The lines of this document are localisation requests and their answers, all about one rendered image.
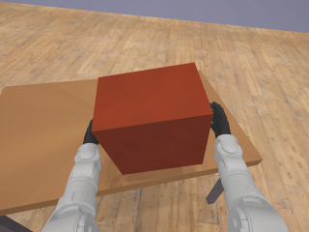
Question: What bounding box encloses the robot right hand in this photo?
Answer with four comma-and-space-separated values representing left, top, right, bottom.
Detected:
210, 101, 231, 138

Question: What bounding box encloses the right robot forearm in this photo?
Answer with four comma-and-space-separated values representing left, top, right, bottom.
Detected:
214, 134, 289, 232

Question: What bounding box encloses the robot right upper arm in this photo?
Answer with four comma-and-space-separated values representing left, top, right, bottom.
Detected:
227, 204, 288, 232

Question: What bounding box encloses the table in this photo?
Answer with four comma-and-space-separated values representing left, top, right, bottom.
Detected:
0, 70, 263, 232

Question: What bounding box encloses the robot left upper arm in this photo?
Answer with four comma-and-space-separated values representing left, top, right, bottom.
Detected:
42, 212, 98, 232

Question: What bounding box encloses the robot left hand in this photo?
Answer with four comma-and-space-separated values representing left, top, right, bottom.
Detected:
83, 119, 99, 145

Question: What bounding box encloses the left robot forearm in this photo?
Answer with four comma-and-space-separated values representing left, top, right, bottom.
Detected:
47, 143, 101, 222

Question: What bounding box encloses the carton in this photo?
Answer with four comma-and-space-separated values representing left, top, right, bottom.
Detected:
91, 62, 213, 175

